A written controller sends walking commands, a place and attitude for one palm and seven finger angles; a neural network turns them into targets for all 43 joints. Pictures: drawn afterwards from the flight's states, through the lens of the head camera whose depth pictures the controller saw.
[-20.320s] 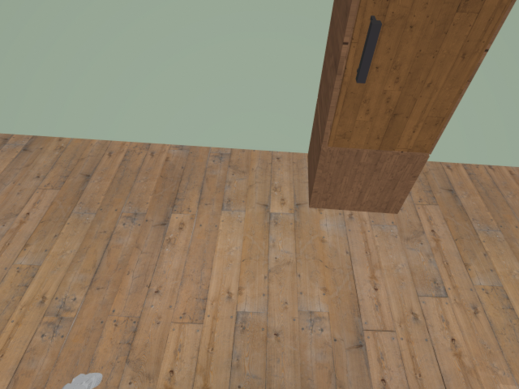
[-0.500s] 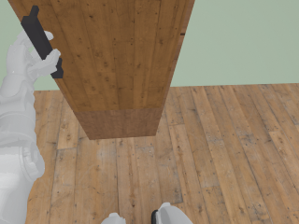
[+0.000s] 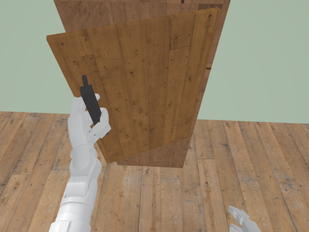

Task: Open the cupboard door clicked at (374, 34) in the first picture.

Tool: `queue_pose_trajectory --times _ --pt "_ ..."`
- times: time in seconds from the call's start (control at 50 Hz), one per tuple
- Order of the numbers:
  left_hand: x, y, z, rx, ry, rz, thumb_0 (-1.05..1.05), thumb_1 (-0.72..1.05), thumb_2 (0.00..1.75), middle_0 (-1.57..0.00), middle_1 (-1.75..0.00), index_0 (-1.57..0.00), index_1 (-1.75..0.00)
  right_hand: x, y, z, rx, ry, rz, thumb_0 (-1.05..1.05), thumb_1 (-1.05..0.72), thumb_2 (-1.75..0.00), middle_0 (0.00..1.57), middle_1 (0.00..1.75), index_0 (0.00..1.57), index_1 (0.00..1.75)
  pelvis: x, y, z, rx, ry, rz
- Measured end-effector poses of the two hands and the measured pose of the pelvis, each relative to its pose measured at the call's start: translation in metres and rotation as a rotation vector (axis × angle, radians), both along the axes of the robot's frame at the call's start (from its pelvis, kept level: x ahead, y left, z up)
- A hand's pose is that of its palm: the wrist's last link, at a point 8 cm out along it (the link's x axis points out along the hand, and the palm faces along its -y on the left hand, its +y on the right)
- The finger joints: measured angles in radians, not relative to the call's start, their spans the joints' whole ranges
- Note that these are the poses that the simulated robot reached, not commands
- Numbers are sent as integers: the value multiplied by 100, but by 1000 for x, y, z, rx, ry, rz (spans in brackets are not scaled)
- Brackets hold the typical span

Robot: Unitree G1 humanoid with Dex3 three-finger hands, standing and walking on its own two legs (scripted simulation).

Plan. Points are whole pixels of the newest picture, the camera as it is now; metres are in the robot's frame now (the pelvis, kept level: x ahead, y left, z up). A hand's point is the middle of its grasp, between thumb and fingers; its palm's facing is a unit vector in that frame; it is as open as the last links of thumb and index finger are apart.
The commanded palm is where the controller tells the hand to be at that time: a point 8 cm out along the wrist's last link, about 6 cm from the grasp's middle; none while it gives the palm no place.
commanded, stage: pull the door open along its arc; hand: left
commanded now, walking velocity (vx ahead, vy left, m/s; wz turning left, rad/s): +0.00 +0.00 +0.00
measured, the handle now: (94, 107) +0.42 +0.18 +0.09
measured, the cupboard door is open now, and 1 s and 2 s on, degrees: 23 45 45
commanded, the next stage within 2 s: open thumb and fingers to let go in 0.28 s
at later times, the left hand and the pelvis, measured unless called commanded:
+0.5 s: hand (137, 158) +0.27 +0.05 +0.09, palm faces +0.39 -0.92 -0.01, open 6.7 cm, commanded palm +0.22 +0.10 +0.09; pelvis -0.01 -0.04 +0.00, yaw +4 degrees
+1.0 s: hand (137, 158) +0.27 +0.05 +0.09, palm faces +0.38 -0.92 +0.00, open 13.8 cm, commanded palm +0.22 +0.10 +0.09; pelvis -0.03 -0.04 +0.00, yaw +3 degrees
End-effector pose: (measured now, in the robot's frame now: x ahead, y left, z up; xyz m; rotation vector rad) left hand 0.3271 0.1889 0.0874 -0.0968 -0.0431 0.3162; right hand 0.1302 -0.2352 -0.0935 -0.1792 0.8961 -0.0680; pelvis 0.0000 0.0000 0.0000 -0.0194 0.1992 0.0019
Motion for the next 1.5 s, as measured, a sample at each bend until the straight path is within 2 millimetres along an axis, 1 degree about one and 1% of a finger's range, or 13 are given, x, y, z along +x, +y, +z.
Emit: queue_pose_trajectory --times 0.1,0.18,0.28,0.42,0.54,0.62,0.8,0.9,0.98,1.18,1.34,1.44,1.5 --pt "-36 -31 4 36 41 101 1 63 78 -27 -130 -28 -128 40 15 10 21 -84 79 1 -90 -90 20 30 20 30 -1 -7 1 8 -41 22" --pt "-59 -51 7 58 68 104 1 63 77 -26 -129 -27 -130 57 23 19 28 -127 108 1 -90 -90 20 30 20 30 -1 -13 4 13 -77 39" --pt "-82 -74 8 59 84 84 1 63 76 -25 -129 -27 -131 63 24 25 36 -150 127 1 -90 -90 21 30 20 30 -2 -22 5 18 -110 52" --pt "-100 -95 9 93 89 41 1 62 74 -27 -130 -29 -132 57 10 21 39 -137 117 1 -90 -90 21 30 20 30 -4 -34 4 25 -137 59" --pt "-98 -95 7 87 94 94 1 57 75 -33 -131 -33 -132 43 -5 11 12 -90 107 1 -90 -90 20 30 20 30 -10 -42 4 34 -141 61" --pt "-97 -93 7 93 91 99 1 47 71 -35 -130 -34 -131 32 -13 8 5 -76 90 1 -90 -90 20 30 20 30 -14 -46 5 38 -141 59" --pt "-100 -90 7 88 72 90 0 0 51 -34 -125 -33 -126 15 -23 6 -8 -72 65 2 -90 -90 20 30 20 30 -23 -47 6 38 -146 55" --pt "-100 -93 7 86 66 79 0 -26 40 -32 -121 -31 -121 12 -21 6 -8 -83 62 2 -90 -90 20 30 20 30 -26 -43 5 37 -145 51" --pt "-99 -95 6 83 66 73 0 -39 35 -30 -111 -29 -112 12 -14 8 -3 -94 65 2 -90 -90 20 30 20 30 -28 -39 5 37 -146 48" --pt "-96 -93 6 87 62 61 -1 -48 30 -24 -72 -24 -73 18 5 12 7 -105 85 2 -90 -90 20 30 20 30 -28 -30 4 31 -149 48" --pt "-96 -87 6 103 58 34 -1 -49 30 -33 -57 -32 -58 22 16 11 8 -96 105 1 -90 -90 20 30 20 30 -29 -23 3 28 -147 51" --pt "-99 -70 4 203 18 -265 -1 -49 30 -28 -46 -21 -46 16 17 11 4 -110 105 1 -90 -90 21 30 20 30 -32 -20 1 28 -150 55" --pt "-99 -64 5 176 22 -406 -2 -50 30 -23 -40 -16 -40 12 17 12 9 -135 90 2 -90 -90 21 30 20 30 -34 -15 1 23 -156 57"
